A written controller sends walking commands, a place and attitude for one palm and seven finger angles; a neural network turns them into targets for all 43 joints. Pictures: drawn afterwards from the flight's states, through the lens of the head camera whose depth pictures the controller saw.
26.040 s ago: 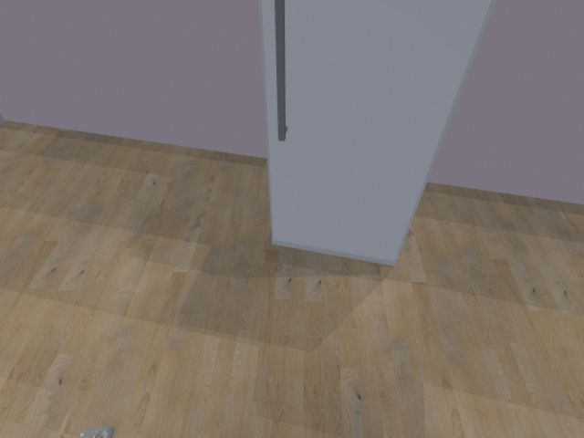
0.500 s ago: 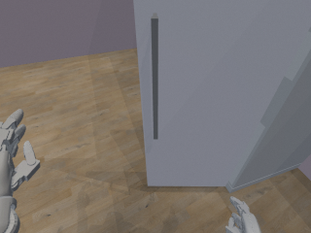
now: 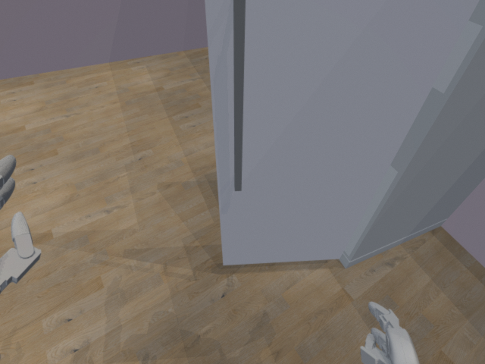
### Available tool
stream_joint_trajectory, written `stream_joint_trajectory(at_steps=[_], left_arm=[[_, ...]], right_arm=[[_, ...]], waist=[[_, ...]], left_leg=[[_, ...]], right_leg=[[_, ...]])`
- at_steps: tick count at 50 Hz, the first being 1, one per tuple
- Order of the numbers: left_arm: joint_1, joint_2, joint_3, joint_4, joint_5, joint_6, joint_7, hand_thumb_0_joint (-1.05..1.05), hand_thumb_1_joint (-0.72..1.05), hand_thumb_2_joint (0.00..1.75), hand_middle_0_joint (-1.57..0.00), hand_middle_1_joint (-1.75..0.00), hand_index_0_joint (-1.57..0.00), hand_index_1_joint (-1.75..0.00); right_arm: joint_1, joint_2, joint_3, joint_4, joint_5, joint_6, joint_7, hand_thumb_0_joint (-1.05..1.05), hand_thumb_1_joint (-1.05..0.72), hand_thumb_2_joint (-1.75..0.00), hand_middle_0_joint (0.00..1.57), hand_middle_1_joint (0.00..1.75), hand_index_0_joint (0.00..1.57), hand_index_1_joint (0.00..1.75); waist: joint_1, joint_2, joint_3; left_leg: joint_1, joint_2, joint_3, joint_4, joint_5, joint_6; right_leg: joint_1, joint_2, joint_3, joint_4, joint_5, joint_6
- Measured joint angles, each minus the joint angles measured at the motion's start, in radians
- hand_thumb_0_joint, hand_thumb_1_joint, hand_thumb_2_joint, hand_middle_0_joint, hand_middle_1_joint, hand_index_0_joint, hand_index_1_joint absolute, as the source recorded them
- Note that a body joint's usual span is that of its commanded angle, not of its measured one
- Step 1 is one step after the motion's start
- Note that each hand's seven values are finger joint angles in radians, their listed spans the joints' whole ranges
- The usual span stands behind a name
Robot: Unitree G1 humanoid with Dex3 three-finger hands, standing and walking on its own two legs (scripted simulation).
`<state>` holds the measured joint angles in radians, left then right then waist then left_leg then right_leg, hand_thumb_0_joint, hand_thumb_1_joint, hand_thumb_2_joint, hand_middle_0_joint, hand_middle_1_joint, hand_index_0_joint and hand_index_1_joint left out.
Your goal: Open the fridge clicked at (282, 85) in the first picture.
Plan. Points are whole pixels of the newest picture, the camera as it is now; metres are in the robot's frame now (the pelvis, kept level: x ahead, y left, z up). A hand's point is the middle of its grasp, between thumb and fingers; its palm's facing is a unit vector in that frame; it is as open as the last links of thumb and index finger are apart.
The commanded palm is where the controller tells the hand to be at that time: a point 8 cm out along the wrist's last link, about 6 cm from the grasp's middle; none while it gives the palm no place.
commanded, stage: step back with the hand held close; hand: left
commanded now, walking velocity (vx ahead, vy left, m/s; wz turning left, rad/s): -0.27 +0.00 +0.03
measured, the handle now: (237, 110) +0.59 +0.07 +0.11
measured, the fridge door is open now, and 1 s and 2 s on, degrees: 70 70 70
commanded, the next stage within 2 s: stop stepping back and stand still in 0.62 s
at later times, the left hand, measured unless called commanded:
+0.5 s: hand out of the picture +0.10 +0.27 +0.18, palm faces +0.53 -0.75 -0.41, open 7.4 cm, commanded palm +0.03 +0.31 +0.19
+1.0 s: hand out of the picture -0.04 +0.26 +0.19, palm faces +0.45 -0.81 -0.37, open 7.4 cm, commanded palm -0.09 +0.31 +0.19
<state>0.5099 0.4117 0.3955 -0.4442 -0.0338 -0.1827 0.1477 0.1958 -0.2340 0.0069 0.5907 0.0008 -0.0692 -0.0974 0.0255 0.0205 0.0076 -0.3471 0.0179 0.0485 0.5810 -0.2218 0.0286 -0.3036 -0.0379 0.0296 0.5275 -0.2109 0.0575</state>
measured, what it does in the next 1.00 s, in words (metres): walks backwards: left foot, then right foot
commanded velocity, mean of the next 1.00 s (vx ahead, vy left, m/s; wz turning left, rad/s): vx -0.17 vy -0.03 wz -0.03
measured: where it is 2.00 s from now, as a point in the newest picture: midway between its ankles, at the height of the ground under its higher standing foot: outside the picture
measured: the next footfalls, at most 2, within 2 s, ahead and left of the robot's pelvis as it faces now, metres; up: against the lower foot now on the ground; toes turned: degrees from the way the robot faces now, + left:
left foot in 0.74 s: -0.01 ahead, +0.13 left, +0.00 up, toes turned +4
right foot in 1.00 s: -0.24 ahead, -0.06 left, +0.00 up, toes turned -1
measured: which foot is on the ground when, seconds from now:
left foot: down 0.00-0.62, up 0.64-0.72, down 0.74-0.98, up 1.00-1.00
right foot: down 0.00-0.74, up 0.76-0.98, down 1.00-1.00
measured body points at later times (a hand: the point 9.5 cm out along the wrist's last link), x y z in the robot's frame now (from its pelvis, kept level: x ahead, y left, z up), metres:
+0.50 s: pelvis -0.09 +0.00 -0.02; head -0.08 +0.02 +0.43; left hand +0.07 +0.31 +0.20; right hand +0.09 -0.23 -0.09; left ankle +0.05 +0.10 -0.73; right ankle +0.04 -0.16 -0.73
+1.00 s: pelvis -0.22 +0.01 +0.00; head -0.23 +0.05 +0.44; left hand -0.07 +0.30 +0.21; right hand -0.05 -0.19 -0.07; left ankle -0.07 +0.13 -0.72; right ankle -0.29 -0.08 -0.73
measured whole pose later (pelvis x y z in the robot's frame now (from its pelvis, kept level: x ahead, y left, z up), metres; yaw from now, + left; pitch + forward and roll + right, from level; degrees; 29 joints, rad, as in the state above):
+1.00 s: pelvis -0.22 +0.01 +0.00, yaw +1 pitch +0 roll -1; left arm 0.55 0.45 0.42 -0.67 -0.05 -0.16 0.16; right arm 0.25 -0.10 0.04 0.60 -0.03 -0.12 -0.02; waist 0.02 -0.10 -0.04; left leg -0.53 0.04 0.04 0.59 -0.27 -0.05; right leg -0.15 0.05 -0.03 0.56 -0.53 -0.10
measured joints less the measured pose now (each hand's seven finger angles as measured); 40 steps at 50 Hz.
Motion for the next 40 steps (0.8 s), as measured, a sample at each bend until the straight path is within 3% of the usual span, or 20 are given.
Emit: stream_joint_trajectory(at_steps=[8,17,23,30,33,35,36,37,38,40], left_arm=[[-0.028,-0.025,0.019,-0.006,0.033,-0.071,0.02,0.01,0.89,0.89,-0.21,-0.3,-0.21,-0.3],[-0.056,-0.039,0.02,-0.025,0.037,-0.11,0.034,0.01,0.89,0.89,-0.21,-0.3,-0.21,-0.3],[-0.06,-0.013,0.036,-0.047,0.031,-0.122,0.033,0.01,0.89,0.89,-0.21,-0.3,-0.21,-0.3],[-0.072,0.033,0.071,-0.078,0.028,-0.131,0.013,0.01,0.89,0.89,-0.21,-0.3,-0.21,-0.3],[-0.06,0.033,0.079,-0.101,0.026,-0.135,0.014,0.01,0.89,0.89,-0.21,-0.3,-0.21,-0.3],[-0.053,0.018,0.078,-0.117,0.027,-0.127,0.017,0.01,0.89,0.89,-0.21,-0.3,-0.21,-0.3],[-0.054,0.007,0.074,-0.121,0.025,-0.119,0.019,0.01,0.89,0.89,-0.21,-0.3,-0.21,-0.3],[-0.062,-0.005,0.068,-0.122,0.02,-0.11,0.02,0.01,0.89,0.89,-0.21,-0.3,-0.21,-0.3],[-0.091,-0.017,0.061,-0.111,0.017,-0.103,0.022,0.01,0.89,0.89,-0.21,-0.3,-0.21,-0.3],[-0.179,-0.029,0.046,-0.059,0.019,-0.083,0.025,0.01,0.89,0.9,-0.21,-0.3,-0.21,-0.3]], right_arm=[[0.031,0.019,0.013,-0.004,-0.002,-0.038,0.007,0.02,-0.91,-0.89,0.2,0.3,0.21,0.3],[0.045,0.029,0.017,0.036,-0.017,-0.07,0.009,0.02,-0.9,-0.89,0.2,0.3,0.21,0.3],[0.033,0.023,0.009,0.036,-0.019,-0.078,0.011,0.02,-0.9,-0.89,0.2,0.3,0.21,0.3],[0.027,0.027,-0.009,0.024,-0.019,-0.089,0.016,0.02,-0.91,-0.89,0.2,0.3,0.21,0.3],[0.014,0.022,-0.014,0.046,-0.024,-0.081,0.028,0.02,-0.91,-0.89,0.2,0.3,0.21,0.3],[-0.004,0.015,-0.011,0.074,-0.035,-0.06,0.038,0.02,-0.91,-0.89,0.2,0.3,0.21,0.3],[-0.008,0.014,-0.005,0.078,-0.035,-0.049,0.04,0.02,-0.91,-0.89,0.2,0.3,0.21,0.3],[-0.007,0.009,0.003,0.071,-0.031,-0.043,0.039,0.02,-0.91,-0.89,0.2,0.3,0.21,0.3],[-0.011,0.007,0.006,0.061,-0.028,-0.045,0.033,0.02,-0.91,-0.89,0.2,0.3,0.21,0.3],[-0.026,0.026,-0.002,0.056,-0.027,-0.059,0.022,0.02,-0.91,-0.89,0.2,0.3,0.21,0.3]], waist=[[-0.002,-0.008,0.018],[-0.003,-0.025,0.027],[-0.018,-0.031,0.041],[-0.034,-0.024,0.066],[-0.011,-0.045,0.06],[0.031,-0.075,0.051],[0.05,-0.085,0.043],[0.06,-0.084,0.029],[0.055,-0.073,0.03],[0.037,-0.042,0.068]], left_leg=[[-0.08,-0.003,-0.023,0.077,0.004,0.012],[-0.13,-0.002,-0.03,0.116,-0.051,0.006],[-0.159,-0.001,-0.027,0.108,-0.032,0.006],[-0.199,0.019,-0.014,0.129,-0.007,0.014],[-0.24,-0.005,-0.01,0.246,-0.159,-0.031],[-0.226,-0.023,-0.006,0.392,-0.224,-0.042],[-0.184,-0.021,-0.004,0.379,-0.246,-0.043],[-0.129,-0.013,-0.016,0.296,-0.273,-0.035],[-0.129,-0.003,-0.024,0.254,-0.197,-0.024],[-0.151,0.024,-0.048,0.262,-0.04,-0.001]], right_leg=[[-0.064,0.002,-0.015,0.07,0.0,-0.009],[-0.101,0.007,-0.017,0.088,0.012,-0.021],[-0.131,0.014,-0.007,0.095,-0.002,-0.031],[-0.165,0.042,0.01,0.169,-0.106,-0.063],[-0.182,0.014,0.021,0.157,-0.026,-0.057],[-0.195,-0.025,0.027,0.128,0.083,-0.045],[-0.205,-0.041,0.023,0.119,0.11,-0.029],[-0.229,-0.046,0.013,0.134,0.079,-0.013],[-0.262,-0.04,0.007,0.202,-0.026,-0.011],[-0.312,0.025,0.032,0.503,-0.177,-0.015]])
